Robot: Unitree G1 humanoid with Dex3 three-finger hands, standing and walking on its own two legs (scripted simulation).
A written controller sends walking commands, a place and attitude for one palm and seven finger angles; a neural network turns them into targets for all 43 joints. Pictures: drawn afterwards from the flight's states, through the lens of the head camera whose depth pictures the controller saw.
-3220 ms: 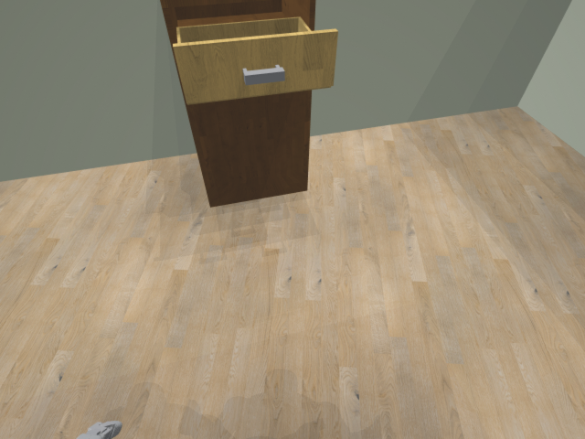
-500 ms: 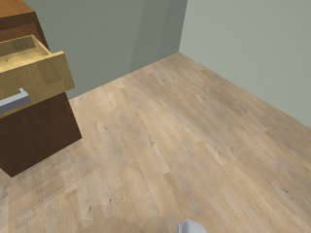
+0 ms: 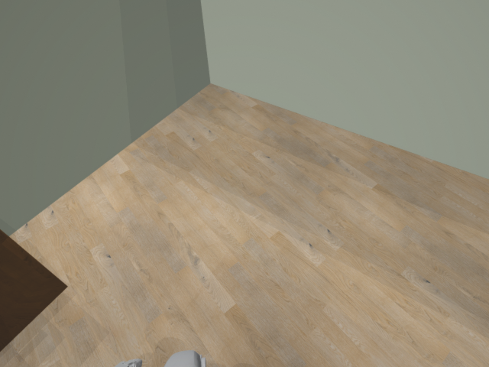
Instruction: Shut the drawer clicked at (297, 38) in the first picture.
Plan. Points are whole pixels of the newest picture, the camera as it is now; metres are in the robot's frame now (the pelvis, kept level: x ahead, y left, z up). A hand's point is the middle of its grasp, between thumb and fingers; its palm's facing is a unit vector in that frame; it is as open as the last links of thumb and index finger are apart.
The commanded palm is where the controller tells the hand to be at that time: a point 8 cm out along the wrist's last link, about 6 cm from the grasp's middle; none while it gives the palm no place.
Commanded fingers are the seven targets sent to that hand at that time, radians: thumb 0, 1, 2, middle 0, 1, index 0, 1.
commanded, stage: turn to face it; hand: left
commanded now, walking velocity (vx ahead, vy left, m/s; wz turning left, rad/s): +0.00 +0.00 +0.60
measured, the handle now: out of the picture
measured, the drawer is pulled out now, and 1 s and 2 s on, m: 0.30 0.30 0.30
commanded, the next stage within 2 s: take the last steps up to it in 1.60 s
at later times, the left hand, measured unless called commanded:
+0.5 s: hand out of the picture +0.03 +0.25 -0.17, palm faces +0.33 -0.91 -0.24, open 7.4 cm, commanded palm none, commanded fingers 0.00 0.90 0.90 -0.20 -0.30 -0.20 -0.30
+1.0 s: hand out of the picture +0.03 +0.19 -0.14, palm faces +0.55 -0.79 -0.26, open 7.4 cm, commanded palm none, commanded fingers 0.00 0.90 0.90 -0.20 -0.30 -0.20 -0.30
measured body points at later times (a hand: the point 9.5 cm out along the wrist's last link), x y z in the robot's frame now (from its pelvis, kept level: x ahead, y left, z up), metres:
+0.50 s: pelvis +0.05 +0.04 +0.00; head +0.08 +0.07 +0.45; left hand +0.01 +0.30 -0.15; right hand +0.18 -0.18 -0.13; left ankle +0.04 +0.13 -0.73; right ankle +0.07 -0.11 -0.66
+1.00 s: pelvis +0.07 -0.02 +0.01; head +0.11 -0.02 +0.45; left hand +0.00 +0.23 -0.12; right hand +0.29 -0.20 -0.14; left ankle -0.02 +0.09 -0.65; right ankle +0.12 -0.12 -0.73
